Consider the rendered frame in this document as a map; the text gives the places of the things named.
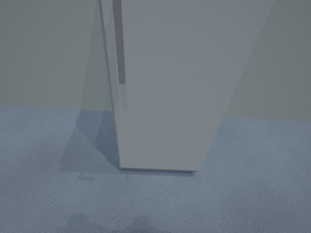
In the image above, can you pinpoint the fridge door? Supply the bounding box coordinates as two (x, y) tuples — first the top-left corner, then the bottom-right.
(101, 0), (275, 171)

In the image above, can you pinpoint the handle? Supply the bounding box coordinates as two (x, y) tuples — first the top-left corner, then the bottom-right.
(112, 0), (125, 84)

